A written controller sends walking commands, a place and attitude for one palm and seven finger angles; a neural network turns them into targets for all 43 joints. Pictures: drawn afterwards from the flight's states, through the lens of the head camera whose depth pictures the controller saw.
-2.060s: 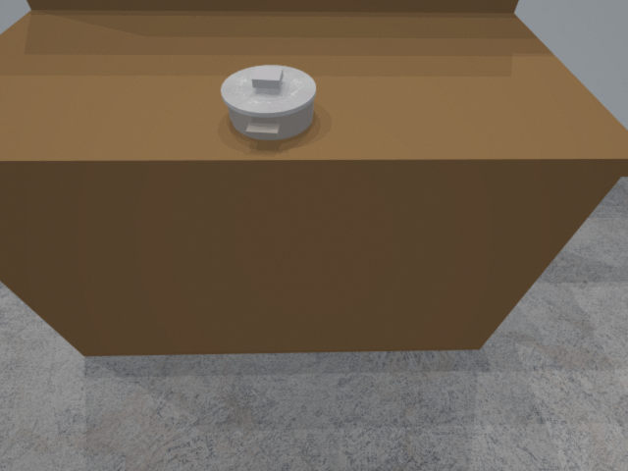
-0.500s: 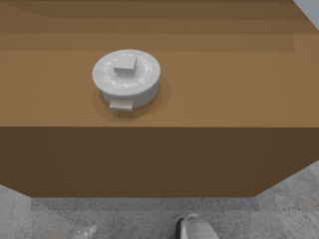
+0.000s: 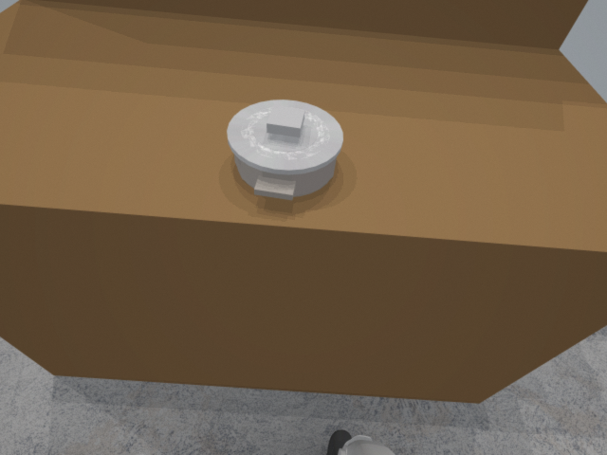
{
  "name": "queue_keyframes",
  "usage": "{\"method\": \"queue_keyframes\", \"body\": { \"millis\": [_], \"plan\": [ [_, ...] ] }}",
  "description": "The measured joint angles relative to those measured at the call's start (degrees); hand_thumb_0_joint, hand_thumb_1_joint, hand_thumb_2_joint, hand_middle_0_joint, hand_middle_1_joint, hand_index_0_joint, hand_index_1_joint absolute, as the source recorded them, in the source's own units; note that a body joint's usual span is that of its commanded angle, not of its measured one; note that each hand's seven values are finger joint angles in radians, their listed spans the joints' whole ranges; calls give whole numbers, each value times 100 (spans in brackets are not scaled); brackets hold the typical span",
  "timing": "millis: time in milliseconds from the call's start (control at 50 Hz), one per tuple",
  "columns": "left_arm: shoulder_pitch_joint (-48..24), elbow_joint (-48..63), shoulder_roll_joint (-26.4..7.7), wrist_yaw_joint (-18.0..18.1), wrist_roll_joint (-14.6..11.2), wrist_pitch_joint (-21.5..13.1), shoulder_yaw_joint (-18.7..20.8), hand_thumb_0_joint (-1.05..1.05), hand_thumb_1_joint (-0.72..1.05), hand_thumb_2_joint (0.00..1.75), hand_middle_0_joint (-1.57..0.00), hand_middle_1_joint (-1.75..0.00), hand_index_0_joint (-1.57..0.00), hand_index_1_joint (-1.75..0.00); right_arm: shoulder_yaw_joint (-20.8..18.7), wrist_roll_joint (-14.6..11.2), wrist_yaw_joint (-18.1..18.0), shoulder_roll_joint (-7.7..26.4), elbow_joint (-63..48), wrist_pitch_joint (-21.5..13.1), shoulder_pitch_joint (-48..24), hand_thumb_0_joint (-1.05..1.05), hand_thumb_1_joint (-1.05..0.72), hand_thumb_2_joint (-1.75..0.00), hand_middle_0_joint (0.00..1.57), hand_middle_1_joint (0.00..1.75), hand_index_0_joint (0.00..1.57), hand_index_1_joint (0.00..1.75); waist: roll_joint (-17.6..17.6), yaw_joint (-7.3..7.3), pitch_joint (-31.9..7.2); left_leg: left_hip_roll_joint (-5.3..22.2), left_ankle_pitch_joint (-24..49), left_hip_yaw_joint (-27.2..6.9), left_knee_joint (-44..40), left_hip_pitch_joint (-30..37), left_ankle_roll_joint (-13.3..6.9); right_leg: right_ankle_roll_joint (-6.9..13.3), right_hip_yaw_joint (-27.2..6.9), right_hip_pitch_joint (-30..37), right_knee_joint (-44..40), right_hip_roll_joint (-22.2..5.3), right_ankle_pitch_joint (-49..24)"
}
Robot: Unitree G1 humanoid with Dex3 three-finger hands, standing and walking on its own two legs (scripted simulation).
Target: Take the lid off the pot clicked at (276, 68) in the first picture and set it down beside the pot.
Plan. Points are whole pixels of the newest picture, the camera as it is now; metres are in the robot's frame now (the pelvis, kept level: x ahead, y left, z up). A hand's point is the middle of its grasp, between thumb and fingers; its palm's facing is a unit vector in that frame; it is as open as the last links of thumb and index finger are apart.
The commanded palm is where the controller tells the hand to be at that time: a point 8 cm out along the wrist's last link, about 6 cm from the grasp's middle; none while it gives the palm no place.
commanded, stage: come to a stop and stand still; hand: left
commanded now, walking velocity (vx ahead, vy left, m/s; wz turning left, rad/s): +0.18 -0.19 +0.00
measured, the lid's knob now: (286, 121) +0.51 +0.07 +0.17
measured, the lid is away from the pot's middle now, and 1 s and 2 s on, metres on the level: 0.00 0.00 0.00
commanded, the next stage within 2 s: look again from close up in 1.02 s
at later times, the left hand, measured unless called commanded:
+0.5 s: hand out of the picture +0.02 +0.17 -0.15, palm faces -0.06 -0.99 -0.15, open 7.3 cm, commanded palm none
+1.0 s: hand out of the picture +0.01 +0.12 -0.16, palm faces +0.03 -0.98 -0.20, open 7.3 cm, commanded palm none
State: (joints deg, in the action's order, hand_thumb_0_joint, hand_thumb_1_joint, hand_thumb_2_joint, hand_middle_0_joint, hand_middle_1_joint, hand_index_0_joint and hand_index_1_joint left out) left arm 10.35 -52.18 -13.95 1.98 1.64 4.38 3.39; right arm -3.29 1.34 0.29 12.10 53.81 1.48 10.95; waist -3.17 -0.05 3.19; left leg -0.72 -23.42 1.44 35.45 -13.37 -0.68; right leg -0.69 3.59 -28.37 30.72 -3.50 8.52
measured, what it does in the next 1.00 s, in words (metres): steps on the spot: right foot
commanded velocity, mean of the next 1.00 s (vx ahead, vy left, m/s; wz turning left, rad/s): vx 0.04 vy -0.05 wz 0.00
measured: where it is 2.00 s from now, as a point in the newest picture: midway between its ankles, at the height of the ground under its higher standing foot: outside the picture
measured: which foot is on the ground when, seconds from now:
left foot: down 0.00-1.00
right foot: up 0.00-0.54, down 0.56-1.00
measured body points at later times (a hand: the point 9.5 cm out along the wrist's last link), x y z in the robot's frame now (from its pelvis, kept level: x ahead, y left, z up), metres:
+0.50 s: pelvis -0.02 -0.01 +0.03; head +0.01 +0.02 +0.48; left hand +0.02 +0.22 -0.14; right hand -0.11 -0.22 -0.11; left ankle -0.02 +0.10 -0.72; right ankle -0.06 -0.16 -0.69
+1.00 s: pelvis +0.00 -0.06 +0.02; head +0.02 -0.05 +0.47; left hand +0.01 +0.17 -0.14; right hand +0.03 -0.29 -0.14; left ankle -0.01 +0.08 -0.72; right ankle -0.05 -0.15 -0.72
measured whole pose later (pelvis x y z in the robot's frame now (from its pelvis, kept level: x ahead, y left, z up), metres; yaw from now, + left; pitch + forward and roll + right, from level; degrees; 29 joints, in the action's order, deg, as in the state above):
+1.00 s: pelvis +0.00 -0.06 +0.02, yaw -1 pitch +0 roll +0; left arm 16.0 -63.1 -9.0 2.1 0.4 -0.4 0.9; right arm -1.6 0.7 -2.4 9.3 64.9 -0.3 11.7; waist -0.5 0.4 1.8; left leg 2.6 -14.9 2.2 26.1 -10.7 1.6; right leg 1.3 2.6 -6.8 24.9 0.6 17.7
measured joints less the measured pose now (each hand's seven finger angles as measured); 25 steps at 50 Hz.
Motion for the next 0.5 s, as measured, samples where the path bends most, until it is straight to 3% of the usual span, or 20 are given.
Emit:
{"method": "queue_keyframes", "body": {
  "millis": [20, 60, 120, 200, 340, 500],
  "plan": [
    [24, -56, -43, 4, -41, 38, 24, 1, 91, 90, -21, -30, -20, -30, 41, 34, -33, -86, 41, 10, 118, 0, -91, -90, 20, 30, 19, 30, -73, -20, -27, -31, 166, 16, -35, -14, -64, -64, -185, -138, 412, 65, 577],
    [127, -143, -62, -42, -68, 88, 74, 1, 91, 90, -20, -30, -20, -30, 154, 95, -99, -217, 170, 72, 378, 0, -91, -90, 20, 30, 19, 30, -94, -24, -136, -9, 447, 17, -315, 37, -143, -117, -534, -387, 1387, 303, 928],
    [365, -225, -41, -157, -40, -3, 86, 1, 91, 90, -20, -30, -20, -30, 262, 66, -148, -349, 445, 52, 716, 0, -90, -90, 20, 30, 19, 30, 1, -7, -324, 51, 887, -83, -988, 154, -166, -163, -762, -504, 2650, 553, 610],
    [795, -436, -62, -212, -17, -107, 83, 0, 91, 90, -20, -30, -20, -30, 311, 6, -218, -490, 588, -105, 961, 0, -90, -90, 20, 30, 20, 30, -65, -23, -458, 28, 1208, -9, -1516, 223, -203, -198, -798, -258, 3305, 562, 394],
    [999, -795, 6, -223, -19, 8, 40, 1, 91, 90, -20, -30, -20, -30, 294, 32, -356, -647, 683, -348, 1178, 0, -90, -90, 20, 30, 20, 30, -161, -212, -384, 77, 1339, 145, -1729, 195, -195, -182, -660, 289, 2837, 314, 894],
    [421, -709, 304, -194, -106, -175, -125, 1, 92, 90, -20, -30, -20, -30, 202, 44, -285, -592, 1002, -240, 1262, 0, -90, -90, 20, 30, 20, 30, 91, -362, -282, 232, 1288, 84, -1544, 90, -3, -53, -263, 1061, 625, 100, 1329]
  ]
}}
